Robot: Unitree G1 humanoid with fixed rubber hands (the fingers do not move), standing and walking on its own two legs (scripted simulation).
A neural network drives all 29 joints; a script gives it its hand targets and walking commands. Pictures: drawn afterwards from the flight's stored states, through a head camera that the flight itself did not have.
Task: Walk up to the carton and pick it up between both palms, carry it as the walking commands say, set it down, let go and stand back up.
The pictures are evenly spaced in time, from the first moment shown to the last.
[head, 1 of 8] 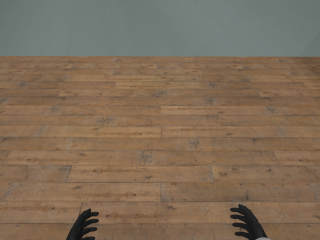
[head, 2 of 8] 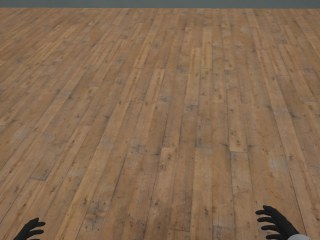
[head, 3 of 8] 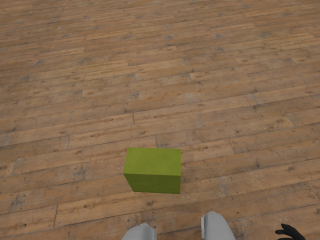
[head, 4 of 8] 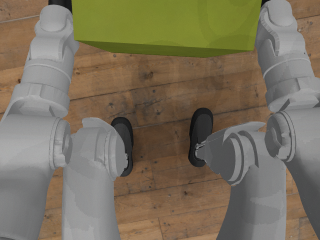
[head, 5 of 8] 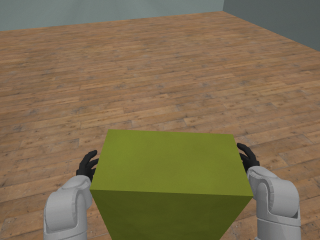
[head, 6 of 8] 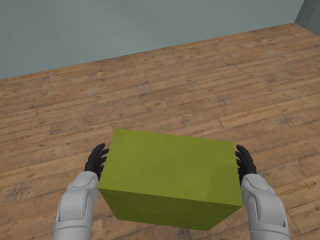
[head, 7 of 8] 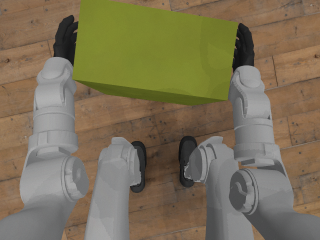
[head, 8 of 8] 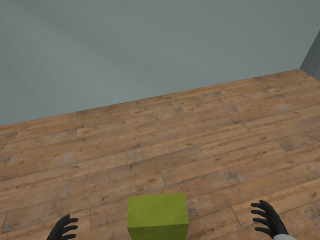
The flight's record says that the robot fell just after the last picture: no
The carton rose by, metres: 0.65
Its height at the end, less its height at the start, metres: +0.00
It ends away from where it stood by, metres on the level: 4.08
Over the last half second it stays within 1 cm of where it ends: yes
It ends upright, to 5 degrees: yes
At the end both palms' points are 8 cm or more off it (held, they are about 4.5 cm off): yes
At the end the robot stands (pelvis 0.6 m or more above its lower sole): yes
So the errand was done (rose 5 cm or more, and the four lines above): yes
